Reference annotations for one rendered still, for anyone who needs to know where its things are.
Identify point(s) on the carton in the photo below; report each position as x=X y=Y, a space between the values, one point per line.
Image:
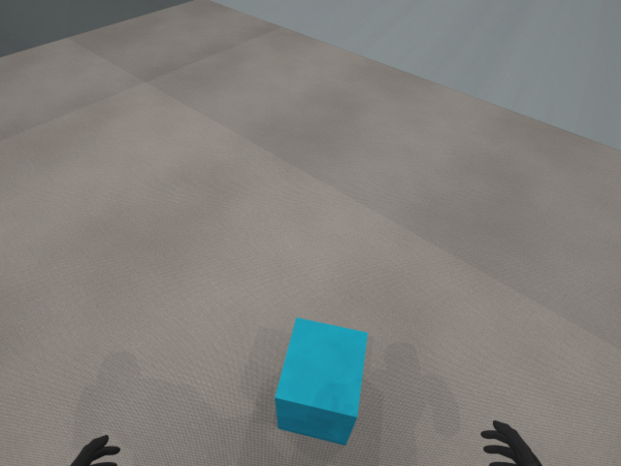
x=320 y=383

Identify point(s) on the robot left hand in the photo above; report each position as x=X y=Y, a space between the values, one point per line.
x=94 y=450

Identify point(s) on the robot right hand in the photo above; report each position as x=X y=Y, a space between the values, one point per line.
x=518 y=450

